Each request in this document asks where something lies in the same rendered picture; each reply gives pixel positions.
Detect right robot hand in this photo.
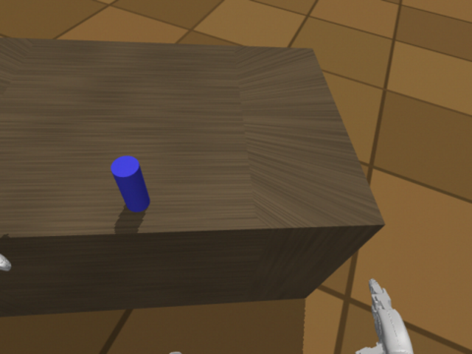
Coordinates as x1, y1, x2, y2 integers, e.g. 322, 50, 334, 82
355, 279, 414, 354

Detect can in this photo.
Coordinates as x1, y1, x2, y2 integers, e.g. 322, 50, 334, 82
111, 156, 150, 212

